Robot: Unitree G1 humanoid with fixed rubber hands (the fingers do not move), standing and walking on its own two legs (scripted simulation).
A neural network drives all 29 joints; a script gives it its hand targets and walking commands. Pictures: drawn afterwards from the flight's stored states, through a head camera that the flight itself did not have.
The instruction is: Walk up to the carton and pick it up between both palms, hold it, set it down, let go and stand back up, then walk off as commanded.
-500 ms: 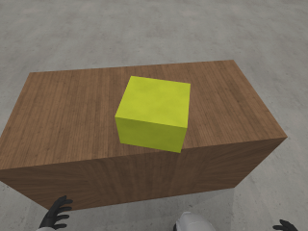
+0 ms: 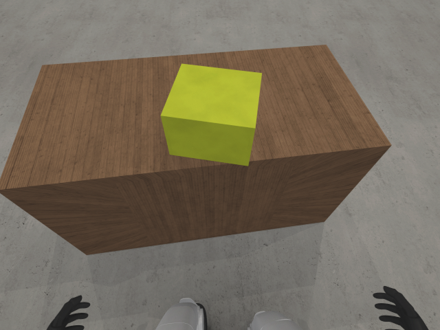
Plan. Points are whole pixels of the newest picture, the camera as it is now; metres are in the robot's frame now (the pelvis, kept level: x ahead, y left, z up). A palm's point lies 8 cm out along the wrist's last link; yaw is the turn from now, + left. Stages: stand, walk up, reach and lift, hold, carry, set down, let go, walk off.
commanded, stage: walk off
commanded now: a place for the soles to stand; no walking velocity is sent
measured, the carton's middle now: (214, 114) +0.64 -0.02 -0.08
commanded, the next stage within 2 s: stand in 1.90 s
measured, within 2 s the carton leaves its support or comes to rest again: neither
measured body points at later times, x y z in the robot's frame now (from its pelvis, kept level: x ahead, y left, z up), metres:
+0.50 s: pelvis +0.00 +0.03 +0.01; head +0.01 +0.05 +0.46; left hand +0.15 +0.32 -0.09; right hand +0.04 -0.31 -0.06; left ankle -0.05 +0.10 -0.71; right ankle +0.00 -0.14 -0.67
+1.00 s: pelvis +0.03 +0.00 +0.01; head +0.05 +0.01 +0.46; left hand +0.17 +0.30 -0.09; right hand +0.11 -0.32 -0.07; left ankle +0.04 +0.10 -0.71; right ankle +0.03 -0.13 -0.70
